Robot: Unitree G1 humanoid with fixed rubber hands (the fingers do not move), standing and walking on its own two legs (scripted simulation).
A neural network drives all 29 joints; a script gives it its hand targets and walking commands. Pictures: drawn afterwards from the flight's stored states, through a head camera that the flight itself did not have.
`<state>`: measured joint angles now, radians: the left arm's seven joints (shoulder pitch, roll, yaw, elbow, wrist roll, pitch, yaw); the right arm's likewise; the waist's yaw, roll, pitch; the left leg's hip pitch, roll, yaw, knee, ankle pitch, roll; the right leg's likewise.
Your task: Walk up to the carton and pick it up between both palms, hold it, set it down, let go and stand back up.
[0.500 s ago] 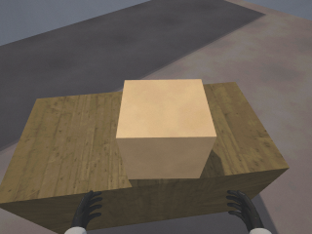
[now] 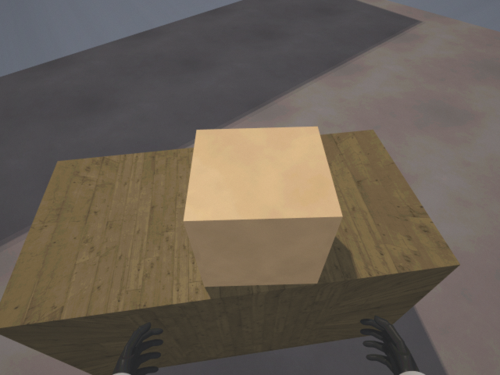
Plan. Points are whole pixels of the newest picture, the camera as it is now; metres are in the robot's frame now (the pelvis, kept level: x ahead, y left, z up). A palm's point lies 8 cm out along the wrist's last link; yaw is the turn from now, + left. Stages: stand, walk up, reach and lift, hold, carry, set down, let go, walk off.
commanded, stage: let go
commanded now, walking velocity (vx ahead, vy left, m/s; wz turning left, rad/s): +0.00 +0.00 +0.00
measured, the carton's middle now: (259, 209) +0.46 +0.01 -0.07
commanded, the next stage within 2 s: stand in 0.44 s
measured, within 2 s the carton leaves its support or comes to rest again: neither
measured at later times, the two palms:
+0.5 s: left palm (130, 368) +0.15 +0.23 -0.08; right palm out of the picture +0.14 -0.23 -0.09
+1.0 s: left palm out of the picture -0.05 +0.25 -0.14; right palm out of the picture +0.00 -0.23 -0.14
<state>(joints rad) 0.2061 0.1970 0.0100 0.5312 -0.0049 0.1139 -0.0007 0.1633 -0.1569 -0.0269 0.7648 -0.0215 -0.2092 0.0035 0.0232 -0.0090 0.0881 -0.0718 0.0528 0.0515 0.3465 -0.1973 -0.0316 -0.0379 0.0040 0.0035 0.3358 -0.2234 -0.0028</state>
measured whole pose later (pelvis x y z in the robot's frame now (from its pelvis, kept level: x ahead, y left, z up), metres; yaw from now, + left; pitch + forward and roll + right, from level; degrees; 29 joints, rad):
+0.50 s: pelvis +0.00 +0.00 +0.00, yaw +1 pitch -2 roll +0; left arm 0.18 0.19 0.01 0.55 0.04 0.07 -0.01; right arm 0.20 -0.20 -0.04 0.71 -0.03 -0.11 0.01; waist 0.01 -0.01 0.04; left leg -0.16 0.05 0.03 0.43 -0.23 -0.03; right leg -0.11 0.00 -0.02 0.41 -0.26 0.01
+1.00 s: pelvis -0.01 +0.01 +0.00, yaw +7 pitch -2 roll -1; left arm 0.38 0.19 0.06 1.00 0.03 -0.01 0.02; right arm 0.38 -0.16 -0.06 1.03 -0.03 0.00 0.00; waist 0.01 0.00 -0.02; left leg -0.20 0.01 -0.06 0.43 -0.20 -0.02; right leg -0.10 -0.03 -0.10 0.37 -0.24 0.02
